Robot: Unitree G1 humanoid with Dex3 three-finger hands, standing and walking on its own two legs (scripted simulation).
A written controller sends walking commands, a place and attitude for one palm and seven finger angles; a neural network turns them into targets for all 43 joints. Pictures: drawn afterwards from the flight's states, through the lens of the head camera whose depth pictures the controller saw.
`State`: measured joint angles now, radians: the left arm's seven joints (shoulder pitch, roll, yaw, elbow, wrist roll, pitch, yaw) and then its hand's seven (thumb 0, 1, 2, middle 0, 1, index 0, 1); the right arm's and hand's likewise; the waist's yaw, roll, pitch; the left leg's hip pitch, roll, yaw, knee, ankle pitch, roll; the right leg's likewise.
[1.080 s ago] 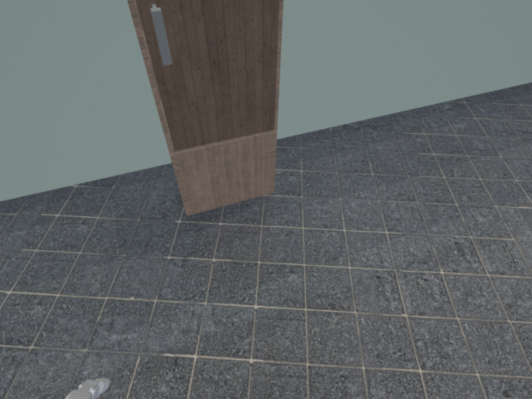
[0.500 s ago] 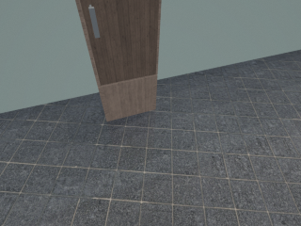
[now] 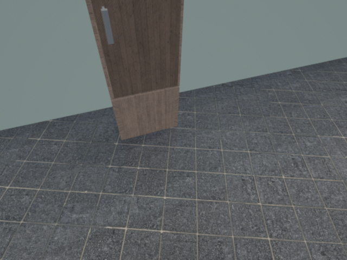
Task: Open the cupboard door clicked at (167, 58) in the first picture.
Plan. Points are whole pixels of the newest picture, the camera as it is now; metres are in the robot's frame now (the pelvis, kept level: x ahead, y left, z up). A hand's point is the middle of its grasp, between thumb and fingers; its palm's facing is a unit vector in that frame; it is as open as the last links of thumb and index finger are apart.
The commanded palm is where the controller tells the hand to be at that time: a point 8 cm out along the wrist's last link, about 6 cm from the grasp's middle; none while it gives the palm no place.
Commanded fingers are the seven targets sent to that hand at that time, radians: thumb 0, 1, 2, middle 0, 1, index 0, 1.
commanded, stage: look at it before walking up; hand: left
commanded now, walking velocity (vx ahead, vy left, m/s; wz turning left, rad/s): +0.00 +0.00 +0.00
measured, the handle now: (107, 25) +1.03 +0.37 +0.09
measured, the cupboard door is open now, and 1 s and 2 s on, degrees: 0 0 0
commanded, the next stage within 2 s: walk to a spot facing it in 0.46 s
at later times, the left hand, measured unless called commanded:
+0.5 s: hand out of the picture +0.08 +0.25 -0.16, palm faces -0.02 -0.94 -0.34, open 7.4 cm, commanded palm none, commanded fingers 0.00 0.90 0.90 -0.20 -0.30 -0.20 -0.30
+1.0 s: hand out of the picture +0.13 +0.18 -0.18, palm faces -0.18 -0.97 -0.18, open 7.4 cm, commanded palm none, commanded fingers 0.00 0.90 0.90 -0.20 -0.30 -0.20 -0.30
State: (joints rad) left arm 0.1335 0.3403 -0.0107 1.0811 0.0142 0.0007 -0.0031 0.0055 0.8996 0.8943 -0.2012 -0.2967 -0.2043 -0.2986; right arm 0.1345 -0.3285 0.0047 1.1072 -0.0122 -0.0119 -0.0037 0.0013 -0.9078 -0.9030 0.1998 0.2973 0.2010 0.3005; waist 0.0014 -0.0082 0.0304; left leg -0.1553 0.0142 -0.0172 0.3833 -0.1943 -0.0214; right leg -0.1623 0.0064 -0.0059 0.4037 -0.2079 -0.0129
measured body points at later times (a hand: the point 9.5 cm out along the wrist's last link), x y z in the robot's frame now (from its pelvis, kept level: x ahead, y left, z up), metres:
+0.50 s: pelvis +0.01 +0.00 +0.00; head +0.01 +0.00 +0.45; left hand +0.08 +0.30 -0.13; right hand +0.09 -0.29 -0.13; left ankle +0.01 +0.13 -0.74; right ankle +0.01 -0.11 -0.74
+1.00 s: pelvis +0.08 -0.01 -0.01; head +0.11 -0.01 +0.44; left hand +0.14 +0.23 -0.17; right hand +0.00 -0.24 -0.16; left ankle +0.01 +0.13 -0.74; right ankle +0.07 -0.11 -0.70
